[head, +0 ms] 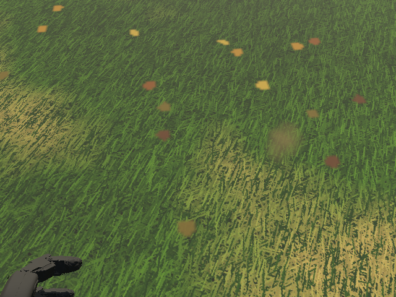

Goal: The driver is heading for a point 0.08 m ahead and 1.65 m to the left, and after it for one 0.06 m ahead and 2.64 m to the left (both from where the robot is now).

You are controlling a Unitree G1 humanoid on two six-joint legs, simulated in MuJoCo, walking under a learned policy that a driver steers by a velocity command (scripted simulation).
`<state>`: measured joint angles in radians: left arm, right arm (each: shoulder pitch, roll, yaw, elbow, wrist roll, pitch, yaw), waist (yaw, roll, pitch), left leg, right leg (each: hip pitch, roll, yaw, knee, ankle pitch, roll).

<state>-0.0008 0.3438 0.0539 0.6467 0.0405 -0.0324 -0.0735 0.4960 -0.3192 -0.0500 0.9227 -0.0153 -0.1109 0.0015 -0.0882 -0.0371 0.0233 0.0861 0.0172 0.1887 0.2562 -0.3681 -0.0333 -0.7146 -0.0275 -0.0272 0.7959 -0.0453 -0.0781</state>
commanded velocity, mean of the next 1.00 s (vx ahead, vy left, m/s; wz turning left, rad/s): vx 0.15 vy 0.00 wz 0.72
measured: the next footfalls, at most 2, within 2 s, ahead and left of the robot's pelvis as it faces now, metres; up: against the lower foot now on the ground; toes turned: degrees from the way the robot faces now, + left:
right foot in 0.08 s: +0.28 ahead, -0.09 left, +0.00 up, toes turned +1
left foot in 0.52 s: +0.35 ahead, +0.17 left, +0.00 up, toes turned +24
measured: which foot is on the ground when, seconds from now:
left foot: down 0.00-0.08, up 0.10-0.50, down 0.52-0.98, up 1.00-1.00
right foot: up 0.00-0.06, down 0.08-0.52, up 0.54-0.96, down 0.98-1.00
